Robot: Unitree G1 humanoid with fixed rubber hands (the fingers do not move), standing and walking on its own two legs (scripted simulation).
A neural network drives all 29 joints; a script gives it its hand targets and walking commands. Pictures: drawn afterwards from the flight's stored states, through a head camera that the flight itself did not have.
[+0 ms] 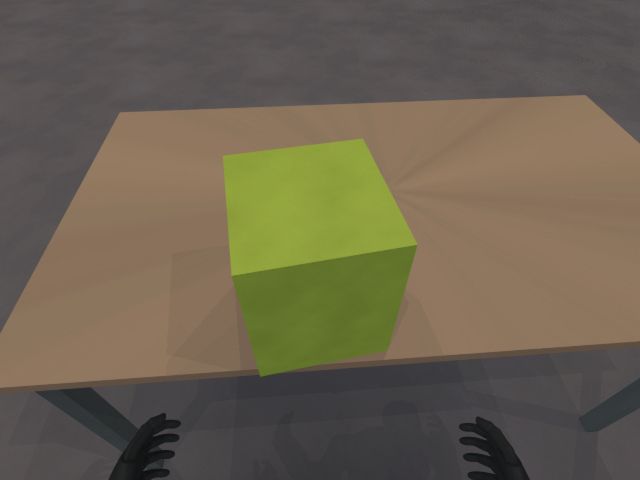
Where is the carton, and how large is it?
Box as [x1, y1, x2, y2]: [223, 139, 417, 376]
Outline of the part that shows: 362,139 223,156 231,274 260,376 386,350 388,347 417,244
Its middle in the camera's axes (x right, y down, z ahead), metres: -0.02 +0.03 +0.56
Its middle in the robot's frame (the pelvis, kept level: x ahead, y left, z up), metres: +0.41 +0.02 +0.04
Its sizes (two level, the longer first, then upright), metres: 0.210 0.200 0.250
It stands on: a table, 0.67 m high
